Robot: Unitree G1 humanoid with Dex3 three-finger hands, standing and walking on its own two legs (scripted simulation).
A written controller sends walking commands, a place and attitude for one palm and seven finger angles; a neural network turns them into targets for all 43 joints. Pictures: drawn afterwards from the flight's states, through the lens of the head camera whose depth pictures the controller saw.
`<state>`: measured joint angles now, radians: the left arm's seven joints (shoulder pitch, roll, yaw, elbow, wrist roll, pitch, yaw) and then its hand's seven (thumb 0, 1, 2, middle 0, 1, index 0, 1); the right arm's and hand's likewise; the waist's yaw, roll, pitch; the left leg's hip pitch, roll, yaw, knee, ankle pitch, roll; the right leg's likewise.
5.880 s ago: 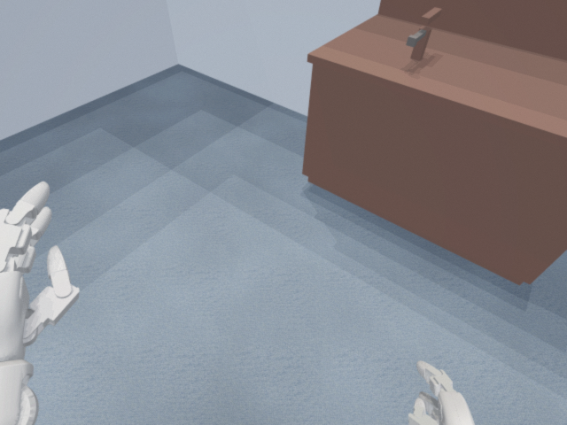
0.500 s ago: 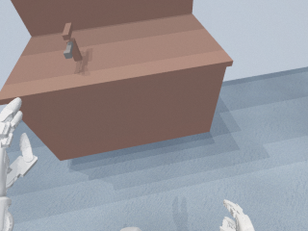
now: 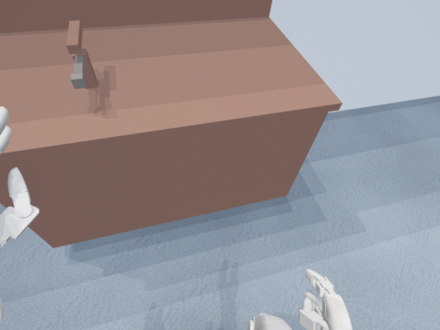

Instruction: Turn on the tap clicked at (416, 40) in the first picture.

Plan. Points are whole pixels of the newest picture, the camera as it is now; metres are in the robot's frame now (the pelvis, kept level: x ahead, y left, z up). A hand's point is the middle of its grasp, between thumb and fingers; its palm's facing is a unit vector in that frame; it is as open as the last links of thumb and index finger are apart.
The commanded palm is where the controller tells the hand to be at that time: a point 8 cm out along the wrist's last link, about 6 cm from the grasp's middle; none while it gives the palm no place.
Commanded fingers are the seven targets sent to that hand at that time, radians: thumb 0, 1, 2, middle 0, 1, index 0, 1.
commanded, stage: take the last steps up to it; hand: left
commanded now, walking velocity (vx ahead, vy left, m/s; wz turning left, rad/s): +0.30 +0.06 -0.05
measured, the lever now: (78, 81) +0.67 +0.39 +0.04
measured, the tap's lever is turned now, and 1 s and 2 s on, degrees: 0 0 0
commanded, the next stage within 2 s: come to a stop and stand still in 0.78 s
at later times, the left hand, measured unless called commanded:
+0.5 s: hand (78, 146) +0.33 +0.23 +0.18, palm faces +0.33 -0.82 -0.47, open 7.4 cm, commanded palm +0.27 +0.29 +0.18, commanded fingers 0.00 0.90 0.90 -0.20 -0.30 -0.20 -0.30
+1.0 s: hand (81, 94) +0.43 +0.26 +0.19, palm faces +0.34 -0.79 -0.51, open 7.4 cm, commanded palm +0.38 +0.30 +0.18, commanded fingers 0.00 0.90 0.90 -0.20 -0.30 -0.20 -0.30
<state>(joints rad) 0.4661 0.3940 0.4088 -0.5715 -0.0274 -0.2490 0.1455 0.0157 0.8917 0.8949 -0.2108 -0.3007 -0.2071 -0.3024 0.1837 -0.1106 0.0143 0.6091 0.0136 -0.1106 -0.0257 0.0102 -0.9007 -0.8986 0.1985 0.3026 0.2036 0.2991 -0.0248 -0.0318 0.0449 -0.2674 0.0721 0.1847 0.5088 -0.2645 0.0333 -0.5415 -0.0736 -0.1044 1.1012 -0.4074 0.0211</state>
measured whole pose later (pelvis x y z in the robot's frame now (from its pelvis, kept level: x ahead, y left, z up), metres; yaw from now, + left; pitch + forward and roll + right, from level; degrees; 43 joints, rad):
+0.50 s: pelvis +0.11 +0.01 +0.00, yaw +0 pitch +1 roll +2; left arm 0.49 0.38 0.36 -0.55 -0.01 -0.24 0.14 0.02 0.89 0.89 -0.22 -0.30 -0.21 -0.30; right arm 0.17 -0.25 -0.03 0.60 0.00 -0.05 -0.06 0.01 -0.90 -0.90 0.20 0.30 0.20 0.30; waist -0.02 -0.03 0.08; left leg -0.50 0.11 0.07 0.83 -0.28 -0.02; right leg -0.23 -0.04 -0.15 0.47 -0.26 -0.05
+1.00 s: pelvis +0.21 +0.03 -0.01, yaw -3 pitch -1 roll +1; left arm 0.50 0.43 0.40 -0.56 -0.03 -0.20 0.14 0.01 0.89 0.89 -0.21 -0.30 -0.21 -0.30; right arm 0.21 -0.12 0.06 0.59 0.00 -0.08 -0.03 0.01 -0.90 -0.90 0.20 0.30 0.21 0.30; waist 0.00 0.02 0.06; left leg -0.20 0.08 0.17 0.55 -0.32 -0.01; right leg -0.31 -0.02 -0.15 0.53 -0.20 0.01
